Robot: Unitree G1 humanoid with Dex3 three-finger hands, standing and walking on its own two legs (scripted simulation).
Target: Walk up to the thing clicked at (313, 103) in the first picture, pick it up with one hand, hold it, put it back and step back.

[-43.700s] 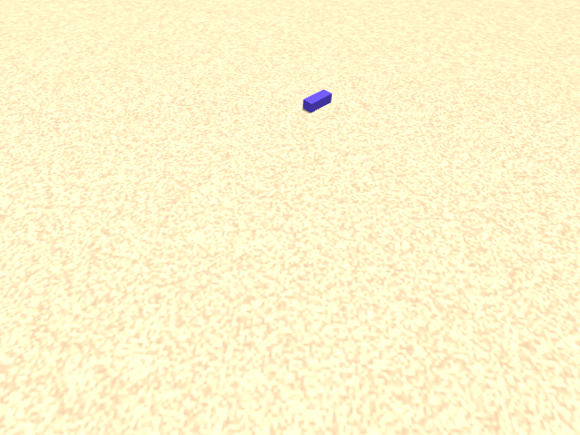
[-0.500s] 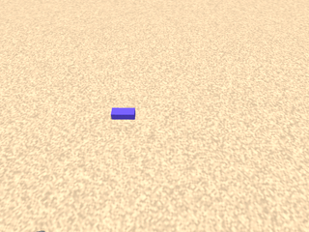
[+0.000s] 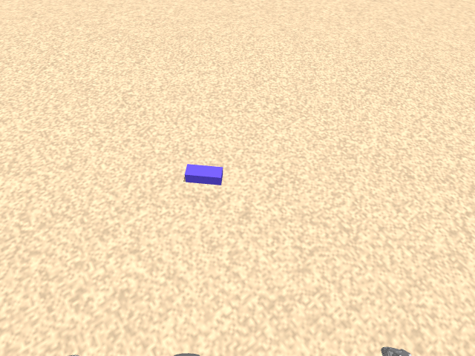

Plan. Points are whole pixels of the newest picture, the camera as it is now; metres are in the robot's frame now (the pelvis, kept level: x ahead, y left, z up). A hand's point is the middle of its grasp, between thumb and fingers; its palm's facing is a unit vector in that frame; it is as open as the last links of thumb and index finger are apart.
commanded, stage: step back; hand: left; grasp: from above
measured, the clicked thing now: (204, 174) +1.03 +0.19 -0.73
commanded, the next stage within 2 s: stand in 0.10 s
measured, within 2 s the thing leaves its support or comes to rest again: neither
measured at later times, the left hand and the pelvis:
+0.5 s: hand out of the picture +0.07 +0.25 -0.14, palm faces -0.02 -0.95 -0.33, open 7.4 cm; pelvis -0.02 +0.00 +0.02, yaw -1 degrees
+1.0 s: hand out of the picture +0.05 +0.25 -0.14, palm faces -0.03 -0.94 -0.34, open 7.4 cm; pelvis -0.02 +0.00 +0.02, yaw -1 degrees
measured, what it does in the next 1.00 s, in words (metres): stands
